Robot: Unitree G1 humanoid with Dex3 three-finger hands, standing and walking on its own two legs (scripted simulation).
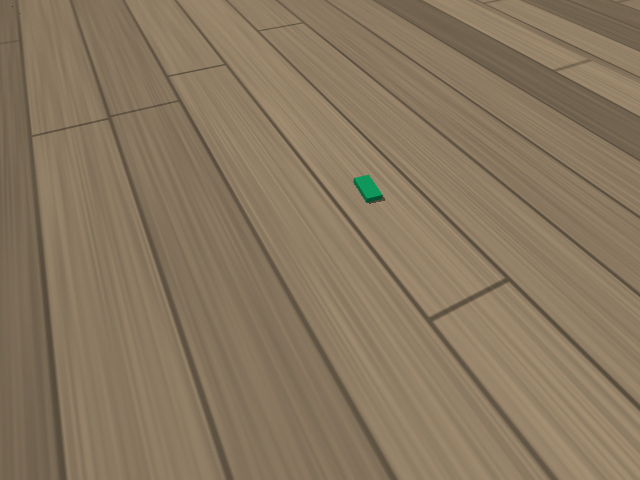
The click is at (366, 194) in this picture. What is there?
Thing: flat box
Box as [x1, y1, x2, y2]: [353, 175, 382, 202]
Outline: 354,178 353,181 366,202 381,198 381,193 368,175
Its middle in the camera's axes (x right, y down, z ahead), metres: +0.23 -0.25 +1.85
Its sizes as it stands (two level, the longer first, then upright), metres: 0.152 0.079 0.027
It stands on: the floor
